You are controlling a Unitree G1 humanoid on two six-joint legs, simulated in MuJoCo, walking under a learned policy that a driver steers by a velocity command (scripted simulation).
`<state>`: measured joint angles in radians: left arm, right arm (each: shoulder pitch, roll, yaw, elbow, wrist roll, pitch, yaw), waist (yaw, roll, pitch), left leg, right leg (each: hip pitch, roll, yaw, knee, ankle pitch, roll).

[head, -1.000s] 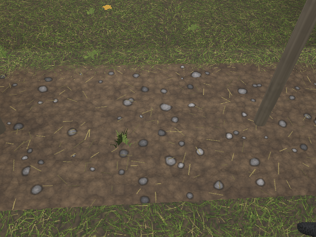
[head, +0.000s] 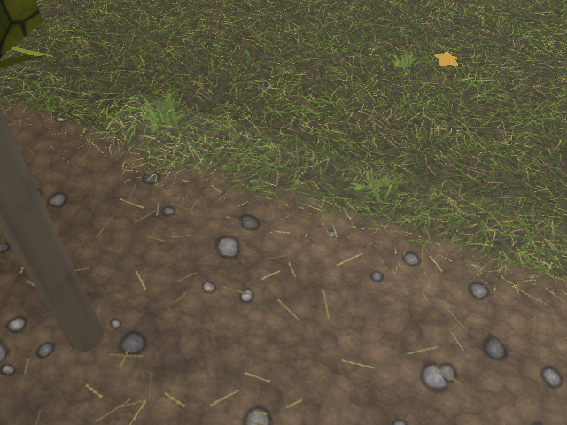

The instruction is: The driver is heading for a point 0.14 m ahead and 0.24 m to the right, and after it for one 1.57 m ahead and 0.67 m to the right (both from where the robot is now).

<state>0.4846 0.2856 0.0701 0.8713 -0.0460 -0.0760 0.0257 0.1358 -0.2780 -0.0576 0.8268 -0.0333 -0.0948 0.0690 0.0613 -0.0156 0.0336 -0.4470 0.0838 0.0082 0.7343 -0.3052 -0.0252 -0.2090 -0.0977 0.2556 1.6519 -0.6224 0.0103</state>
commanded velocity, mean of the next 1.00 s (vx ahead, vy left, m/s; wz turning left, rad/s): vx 1.00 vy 0.00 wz -0.77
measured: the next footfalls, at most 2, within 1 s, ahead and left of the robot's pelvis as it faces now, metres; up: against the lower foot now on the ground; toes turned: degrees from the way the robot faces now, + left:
right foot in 0.32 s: +0.48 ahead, -0.09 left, +0.00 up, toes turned -20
left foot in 0.72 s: +0.94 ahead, -0.12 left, +0.00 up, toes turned -49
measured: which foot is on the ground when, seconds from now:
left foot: down 0.00-0.32, up 0.34-0.70, down 0.72-1.00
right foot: up 0.00-0.30, down 0.32-0.74, up 0.76-1.00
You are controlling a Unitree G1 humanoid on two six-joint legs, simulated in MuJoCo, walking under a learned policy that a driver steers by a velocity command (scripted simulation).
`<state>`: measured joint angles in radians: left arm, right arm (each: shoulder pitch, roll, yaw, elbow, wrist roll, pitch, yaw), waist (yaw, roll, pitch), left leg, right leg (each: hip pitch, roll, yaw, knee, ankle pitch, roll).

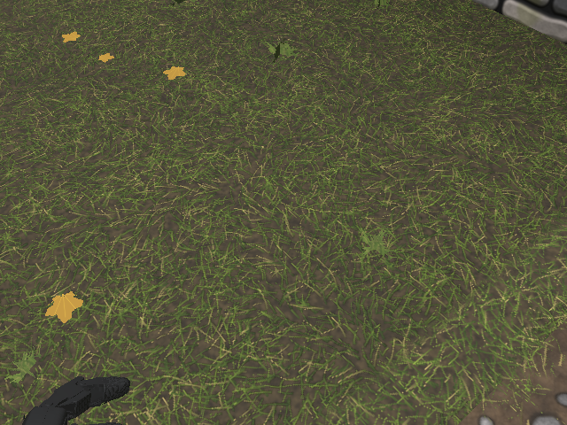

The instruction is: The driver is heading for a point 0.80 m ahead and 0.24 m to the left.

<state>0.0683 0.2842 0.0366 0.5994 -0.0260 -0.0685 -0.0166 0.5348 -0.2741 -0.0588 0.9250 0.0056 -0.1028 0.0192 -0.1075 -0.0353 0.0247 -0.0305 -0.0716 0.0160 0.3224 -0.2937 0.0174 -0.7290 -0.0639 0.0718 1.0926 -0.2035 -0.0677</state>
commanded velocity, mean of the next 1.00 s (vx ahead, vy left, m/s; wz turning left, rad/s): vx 0.90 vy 0.00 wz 0.45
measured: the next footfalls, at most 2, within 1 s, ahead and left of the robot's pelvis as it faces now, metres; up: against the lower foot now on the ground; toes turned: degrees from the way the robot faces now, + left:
right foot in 0.22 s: +0.42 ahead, -0.14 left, +0.00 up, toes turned -2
left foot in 0.68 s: +0.82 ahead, +0.09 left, +0.00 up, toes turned +23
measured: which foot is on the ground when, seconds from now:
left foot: down 0.00-0.20, up 0.22-0.66, down 0.68-1.00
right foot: up 0.00-0.20, down 0.22-0.68, up 0.70-1.00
